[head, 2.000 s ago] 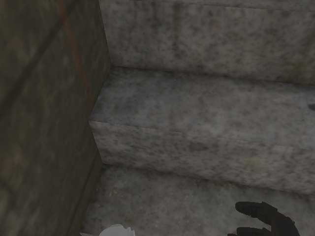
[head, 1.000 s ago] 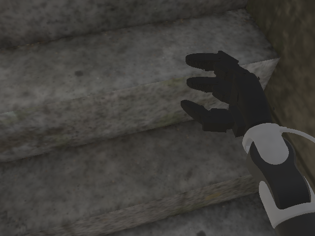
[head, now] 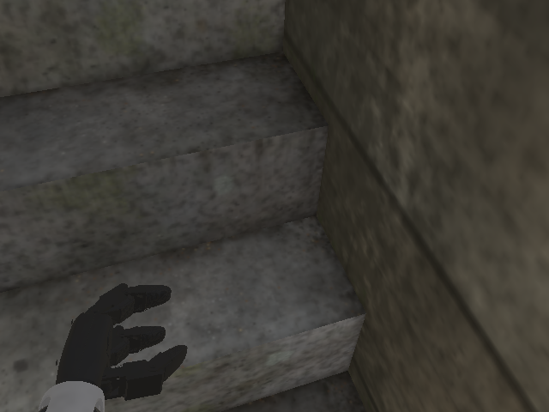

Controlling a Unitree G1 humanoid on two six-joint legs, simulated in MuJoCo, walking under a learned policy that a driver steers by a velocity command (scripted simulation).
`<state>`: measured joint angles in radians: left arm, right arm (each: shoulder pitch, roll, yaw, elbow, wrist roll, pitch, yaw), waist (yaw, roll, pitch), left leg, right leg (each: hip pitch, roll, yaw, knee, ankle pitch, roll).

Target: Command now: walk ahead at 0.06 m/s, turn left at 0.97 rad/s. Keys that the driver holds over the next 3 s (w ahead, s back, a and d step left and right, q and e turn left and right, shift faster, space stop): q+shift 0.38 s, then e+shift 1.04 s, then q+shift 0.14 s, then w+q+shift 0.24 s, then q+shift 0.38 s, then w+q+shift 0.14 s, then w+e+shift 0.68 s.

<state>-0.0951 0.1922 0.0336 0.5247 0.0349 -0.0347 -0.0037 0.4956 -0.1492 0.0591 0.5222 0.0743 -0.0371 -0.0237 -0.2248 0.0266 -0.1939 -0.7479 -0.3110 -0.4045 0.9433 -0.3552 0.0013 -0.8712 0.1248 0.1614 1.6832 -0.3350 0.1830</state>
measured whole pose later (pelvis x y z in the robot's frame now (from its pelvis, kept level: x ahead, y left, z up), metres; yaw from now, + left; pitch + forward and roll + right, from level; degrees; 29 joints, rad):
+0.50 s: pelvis +0.00 +0.00 -0.01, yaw +31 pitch +4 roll +2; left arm 0.33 0.23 0.03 0.61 0.09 -0.04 0.00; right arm 0.34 -0.23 0.05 0.51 -0.02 0.02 0.03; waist -0.01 -0.01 -0.13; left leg -0.67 -0.18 -0.02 0.97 -0.39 0.14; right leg -0.65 0.04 0.16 1.69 -0.41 0.10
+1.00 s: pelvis +0.01 +0.06 +0.03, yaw +15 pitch +5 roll -1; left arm 0.38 0.22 0.05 0.71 0.06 -0.02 -0.05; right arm -0.12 -0.22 0.01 0.61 -0.05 -0.09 -0.04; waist 0.15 0.03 -0.06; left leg -0.49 -0.02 0.05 0.72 -0.30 0.08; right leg -0.57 0.17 0.31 1.13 -0.43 0.04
